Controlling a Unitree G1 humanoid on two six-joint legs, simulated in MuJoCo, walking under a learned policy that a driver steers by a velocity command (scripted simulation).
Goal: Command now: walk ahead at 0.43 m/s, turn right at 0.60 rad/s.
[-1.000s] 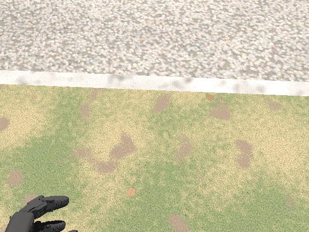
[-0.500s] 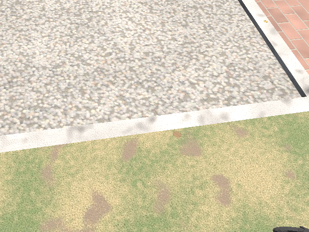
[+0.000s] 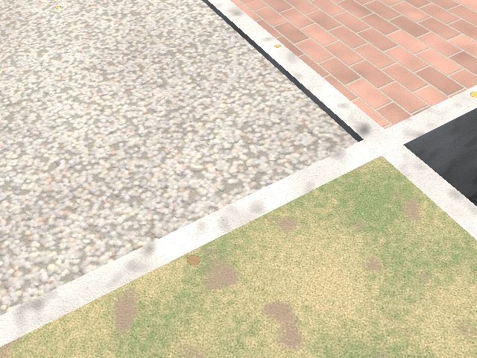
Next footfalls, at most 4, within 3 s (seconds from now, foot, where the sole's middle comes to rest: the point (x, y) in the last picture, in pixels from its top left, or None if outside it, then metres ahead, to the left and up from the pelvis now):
0.30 left None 0.35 0.11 -0.78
0.76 right None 0.50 -0.22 -0.78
1.10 left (267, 340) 0.56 0.02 -0.78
1.40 right None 0.47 -0.21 -0.78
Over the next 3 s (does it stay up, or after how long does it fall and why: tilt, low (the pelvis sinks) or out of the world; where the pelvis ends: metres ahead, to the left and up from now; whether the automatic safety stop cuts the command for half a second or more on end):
stays up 0.56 -0.46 -0.01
